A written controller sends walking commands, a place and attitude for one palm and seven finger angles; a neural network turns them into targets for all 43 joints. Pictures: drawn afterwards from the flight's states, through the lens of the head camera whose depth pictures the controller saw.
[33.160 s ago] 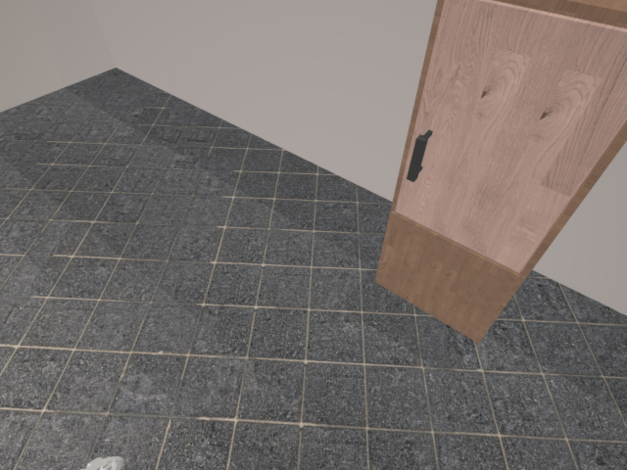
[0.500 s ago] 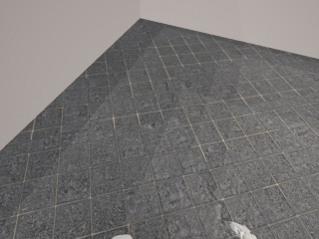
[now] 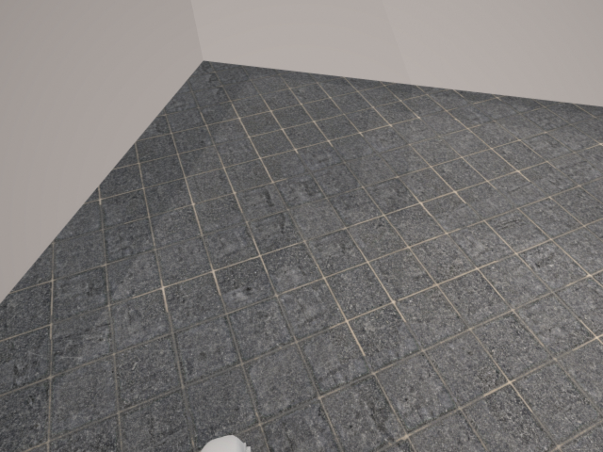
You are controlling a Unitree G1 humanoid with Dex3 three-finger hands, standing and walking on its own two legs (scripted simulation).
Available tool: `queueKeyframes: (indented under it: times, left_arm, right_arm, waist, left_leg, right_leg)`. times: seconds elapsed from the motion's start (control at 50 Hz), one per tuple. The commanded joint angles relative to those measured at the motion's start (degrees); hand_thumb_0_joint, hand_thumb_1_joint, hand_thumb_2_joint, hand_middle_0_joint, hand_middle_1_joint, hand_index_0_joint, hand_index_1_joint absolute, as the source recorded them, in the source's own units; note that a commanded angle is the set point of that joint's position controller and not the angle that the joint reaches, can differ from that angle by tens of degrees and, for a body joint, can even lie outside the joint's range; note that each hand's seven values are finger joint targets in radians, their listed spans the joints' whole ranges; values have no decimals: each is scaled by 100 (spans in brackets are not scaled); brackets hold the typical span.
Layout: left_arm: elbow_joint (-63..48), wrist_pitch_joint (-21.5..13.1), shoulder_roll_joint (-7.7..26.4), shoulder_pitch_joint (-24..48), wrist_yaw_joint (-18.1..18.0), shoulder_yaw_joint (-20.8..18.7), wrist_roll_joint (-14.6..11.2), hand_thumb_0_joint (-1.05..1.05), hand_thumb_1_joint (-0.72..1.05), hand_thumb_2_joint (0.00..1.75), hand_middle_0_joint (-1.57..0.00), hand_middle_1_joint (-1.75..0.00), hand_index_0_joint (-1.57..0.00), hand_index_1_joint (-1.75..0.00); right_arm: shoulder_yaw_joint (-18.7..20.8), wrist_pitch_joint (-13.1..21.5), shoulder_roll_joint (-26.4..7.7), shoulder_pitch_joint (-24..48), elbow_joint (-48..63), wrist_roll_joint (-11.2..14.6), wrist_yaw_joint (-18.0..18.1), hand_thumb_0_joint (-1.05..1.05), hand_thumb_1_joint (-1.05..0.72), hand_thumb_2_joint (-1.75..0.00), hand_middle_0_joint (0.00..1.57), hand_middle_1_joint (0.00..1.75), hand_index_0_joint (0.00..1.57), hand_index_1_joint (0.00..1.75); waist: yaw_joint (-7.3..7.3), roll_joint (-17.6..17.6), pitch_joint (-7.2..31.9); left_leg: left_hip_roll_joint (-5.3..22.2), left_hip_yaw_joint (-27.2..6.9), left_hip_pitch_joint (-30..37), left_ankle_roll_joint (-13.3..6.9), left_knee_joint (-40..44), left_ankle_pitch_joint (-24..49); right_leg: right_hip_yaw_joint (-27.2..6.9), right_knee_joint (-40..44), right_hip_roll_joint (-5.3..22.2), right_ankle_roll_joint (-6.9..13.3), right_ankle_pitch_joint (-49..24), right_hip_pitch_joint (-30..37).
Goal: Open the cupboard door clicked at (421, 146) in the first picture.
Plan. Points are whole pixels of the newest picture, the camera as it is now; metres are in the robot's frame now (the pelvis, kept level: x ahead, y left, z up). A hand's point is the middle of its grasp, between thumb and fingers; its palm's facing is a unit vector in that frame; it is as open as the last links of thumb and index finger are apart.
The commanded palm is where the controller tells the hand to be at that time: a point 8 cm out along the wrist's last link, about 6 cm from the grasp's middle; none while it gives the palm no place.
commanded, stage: walk to a spot facing it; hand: left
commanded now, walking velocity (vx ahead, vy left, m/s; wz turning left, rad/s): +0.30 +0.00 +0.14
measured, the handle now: out of the picture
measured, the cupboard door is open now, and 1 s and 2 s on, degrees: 45 45 45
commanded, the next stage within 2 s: turn to face it in 0.06 s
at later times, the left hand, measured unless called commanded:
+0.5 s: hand (184, 392) +0.24 +0.21 -0.17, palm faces +0.20 -0.96 -0.21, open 7.3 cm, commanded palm none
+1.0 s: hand (166, 403) +0.22 +0.23 -0.18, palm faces +0.48 -0.83 -0.27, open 7.4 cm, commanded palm none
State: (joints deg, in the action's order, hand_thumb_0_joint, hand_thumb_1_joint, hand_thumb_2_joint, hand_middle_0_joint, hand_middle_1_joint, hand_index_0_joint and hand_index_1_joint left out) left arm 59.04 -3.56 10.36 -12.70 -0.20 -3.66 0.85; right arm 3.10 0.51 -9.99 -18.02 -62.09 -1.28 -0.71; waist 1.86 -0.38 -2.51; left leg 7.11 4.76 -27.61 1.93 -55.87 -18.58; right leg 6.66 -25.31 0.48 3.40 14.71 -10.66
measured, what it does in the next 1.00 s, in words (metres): walks ahead, turning left: left foot, then right foot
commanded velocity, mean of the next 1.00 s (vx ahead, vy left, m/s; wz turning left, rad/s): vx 0.03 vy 0.00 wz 0.53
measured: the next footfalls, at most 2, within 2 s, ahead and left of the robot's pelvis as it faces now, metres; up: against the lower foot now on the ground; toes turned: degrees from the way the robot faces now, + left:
left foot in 0.22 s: +0.26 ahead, +0.14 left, +0.00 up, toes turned +8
right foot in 0.52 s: +0.27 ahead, -0.12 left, +0.00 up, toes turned +7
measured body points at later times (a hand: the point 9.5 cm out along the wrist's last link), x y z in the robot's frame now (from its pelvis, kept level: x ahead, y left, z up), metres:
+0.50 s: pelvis +0.18 +0.01 -0.01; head +0.22 +0.01 +0.43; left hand +0.23 +0.26 -0.16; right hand +0.26 -0.22 -0.17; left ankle +0.22 +0.14 -0.74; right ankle +0.21 -0.12 -0.73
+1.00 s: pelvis +0.25 +0.00 -0.01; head +0.30 +0.03 +0.43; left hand +0.20 +0.28 -0.16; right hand +0.47 -0.18 -0.15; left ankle +0.22 +0.12 -0.74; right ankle +0.29 -0.14 -0.69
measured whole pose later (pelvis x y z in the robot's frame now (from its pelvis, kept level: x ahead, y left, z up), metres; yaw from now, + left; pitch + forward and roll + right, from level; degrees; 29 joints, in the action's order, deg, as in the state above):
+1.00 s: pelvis +0.25 +0.00 -0.01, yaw +28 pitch +1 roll +0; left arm 51.4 3.4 15.3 -8.6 -0.5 -4.0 0.6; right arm 2.6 -1.5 -13.8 -7.4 -50.0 -1.5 -0.3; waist -0.2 -1.5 -6.5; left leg 0.9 0.1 -20.0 0.5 -33.5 -14.7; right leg 2.0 -59.4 4.5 -4.4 28.3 -26.4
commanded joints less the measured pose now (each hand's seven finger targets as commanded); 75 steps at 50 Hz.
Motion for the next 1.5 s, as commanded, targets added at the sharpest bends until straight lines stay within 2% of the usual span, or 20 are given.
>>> queueKeyframes:
  times: [0.0, 0.08, 0.16, 0.2, 0.22, 0.32, 0.46, 0.5, 0.6, 0.74, 0.78, 0.8, 0.86, 1.04, 1.06, 1.1, 1.2, 1.38, 1.44, 1.48]
  left_arm:
    - [32, -143, 670, -571, 19, -86, 18, 0, 90, 90, -20, -30, -20, -30]
    - [240, -143, 736, -820, -4, -66, 11, 0, 90, 90, -20, -30, -20, -30]
    - [266, -89, 591, -778, -62, -25, -9, 0, 90, 90, -20, -30, -20, -30]
    - [28, -61, 261, -1086, -63, 72, -64, 0, 90, 90, -20, -30, -20, -30]
    - [-201, -11, 377, -589, -92, 99, -22, 0, 90, 90, -20, -30, -20, -30]
    - [-271, 237, 205, -388, 1, 6, 11, 0, 90, 90, -20, -30, -20, -30]
    - [-509, 341, 527, -758, -55, -173, 37, 0, 90, 90, -20, -30, -20, -30]
    - [-734, 313, 1406, -781, -124, -345, 133, 0, 90, 90, -20, -30, -20, -30]
    - [-1019, 256, 932, 95, -164, -182, 83, 0, 90, 90, -20, -30, -20, -30]
    - [-913, 248, 1367, -218, -120, -269, 53, 0, 90, 90, -20, -30, -20, -30]
    - [-1109, 282, 1233, -72, -83, -246, -19, 0, 90, 90, -20, -30, -20, -30]
    - [-1375, 306, 811, 114, -49, -111, -62, 0, 90, 90, -20, -30, -20, -30]
    - [-1491, 429, 830, 735, -151, -101, 0, 0, 90, 90, -20, -30, -20, -30]
    - [-1205, 452, 835, -237, -13, -143, -8, 0, 90, 90, -20, -30, -20, -30]
    - [-1170, 409, 997, -493, -40, -205, 14, 0, 90, 90, -20, -30, -20, -30]
    - [-1263, 344, 1836, -558, -117, -313, 125, 0, 90, 90, -20, -30, -20, -30]
    - [-1398, 306, 1119, 134, -176, -140, 76, 0, 90, 90, -20, -30, -20, -30]
    - [-1097, 305, 1424, -296, -130, -303, 26, 0, 90, 90, -20, -30, -20, -30]
    - [-1607, 415, 861, 289, -89, -109, -5, 0, 90, 90, -20, -30, -20, -30]
    - [-1513, 508, 871, 671, -131, -147, 16, 0, 90, 90, -20, -30, -20, -30]
  right_arm:
    - [26, 138, -93, 315, 488, -9, -72, 0, -90, -90, 20, 30, 20, 30]
    - [25, 219, -132, 834, 686, 22, -91, 0, -90, -90, 20, 30, 20, 30]
    - [80, 285, -544, -341, 282, -37, 31, 0, -90, -90, 20, 30, 20, 30]
    - [236, 244, -1398, -1440, 74, -83, 160, 0, -90, -90, 20, 30, 20, 30]
    - [209, 180, -1448, -1221, 155, -43, 205, 0, -90, -90, 20, 30, 20, 30]
    - [78, 200, -938, 379, 688, -33, 248, 0, -90, -90, 20, 30, 20, 30]
    - [250, -121, -1107, 1061, 1109, -11, 154, 0, -90, -90, 20, 30, 20, 30]
    - [211, -157, -574, 1158, 1382, 32, 71, 0, -90, -90, 20, 30, 20, 30]
    - [176, -244, -522, 1014, 1236, 30, -41, 0, -90, -90, 20, 30, 20, 30]
    - [81, -188, -598, 1075, 1419, 43, -79, 0, -90, -90, 20, 30, 20, 30]
    - [250, -130, -1230, 332, 1296, -34, -51, 0, -90, -90, 20, 30, 20, 30]
    - [422, -112, -1919, -149, 1262, -52, -13, 0, -90, -90, 20, 30, 20, 30]
    - [371, -126, -1807, 20, 1264, -30, 154, 0, -90, -90, 20, 30, 20, 30]
    - [364, -233, -1621, 1287, 1603, -17, 99, 0, -90, -90, 20, 30, 20, 30]
    - [362, -250, -1481, 1407, 1674, 21, 84, 0, -90, -90, 20, 30, 20, 30]
    - [289, -242, -966, 1491, 1922, 62, -2, 0, -90, -90, 20, 30, 20, 30]
    - [217, -367, -762, 1310, 1568, 49, -87, 0, -90, -90, 20, 30, 20, 30]
    - [128, -236, -741, 1171, 1517, 63, -80, 0, -90, -90, 20, 30, 20, 30]
    - [433, -227, -1968, 65, 1294, -13, 1, 0, -90, -90, 20, 30, 20, 30]
    - [391, -196, -1787, 274, 1298, -30, 140, 0, -90, -90, 20, 30, 20, 30]
  waist:
    - [-161, -495, -211]
    - [-282, -592, -208]
    - [341, 51, 239]
    - [510, 1602, 1258]
    - [464, 1065, 916]
    - [-226, 783, 410]
    - [-540, 468, 400]
    - [-720, -1951, 272]
    - [-240, -1135, 302]
    - [-259, -1039, 537]
    - [187, 94, 1067]
    - [447, 1893, 1258]
    - [359, 1375, 890]
    - [-336, 910, 629]
    - [-497, 550, 598]
    - [-643, -1911, 459]
    - [-183, -1264, 352]
    - [-198, -960, 682]
    - [403, 1625, 891]
    - [297, 1307, 660]
  left_leg:
    - [67, 58, -330, 24, 1074, 647]
    - [-156, 173, -145, -107, 1819, 820]
    - [-321, 83, 2050, -421, 2699, 1893]
    - [1813, -2766, 3741, -1692, 3191, 3973]
    - [1877, -3060, 3127, -1850, 3412, 3554]
    - [846, -1572, 976, -1157, 3739, 2507]
    - [126, -1690, -459, -722, 3270, -268]
    - [-1036, -246, -1279, -17, 699, -1361]
    - [-416, -234, -656, 122, -599, -879]
    - [-766, 422, 651, 2, 2196, 94]
    - [-12, -419, 2564, -388, 2955, 2410]
    - [1719, -2760, 3348, -1450, 3115, 5099]
    - [1513, -2466, 2526, -1578, 3156, 4211]
    - [352, -1780, 776, -836, 3043, 1526]
    - [46, -1616, 271, -600, 2655, 851]
    - [-1043, -490, -759, 25, -150, -1799]
    - [-541, -391, -407, 157, -897, -877]
    - [-761, 226, 1272, -34, 2654, 231]
    - [1888, -2825, 3047, -1660, 3400, 4282]
    - [1411, -2568, 2426, -1560, 3457, 3299]
  right_leg:
    - [-917, 1498, 1435, 689, -864, 216]
    - [-753, 1155, 1467, 548, -1817, 763]
    - [-57, -807, 1019, 77, -2946, 201]
    - [187, -3863, -108, -324, 2009, -1599]
    - [-390, -4523, 13, -317, 2148, -1993]
    - [-557, -3367, 394, -552, 1114, -1316]
    - [-346, -530, 162, -574, 200, 575]
    - [-2906, 1435, 2558, 340, 1212, 592]
    - [-731, 454, 1941, 373, -2310, 351]
    - [74, -744, 1820, -23, -4193, 843]
    - [412, -2265, 1490, -493, -2502, -543]
    - [344, -3683, 625, -885, 2056, -2183]
    - [-731, -4377, 632, -815, 1978, -2569]
    - [-228, -1000, -9, -701, 401, -151]
    - [-355, -189, 190, -656, 8, 437]
    - [-2928, 1186, 2751, 444, -448, 408]
    - [-787, 350, 1768, 340, -2583, 227]
    - [-50, -802, 1861, -40, -3497, 621]
    - [-102, -3647, 639, -803, 2471, -2398]
    - [-678, -4182, 666, -802, 1835, -2579]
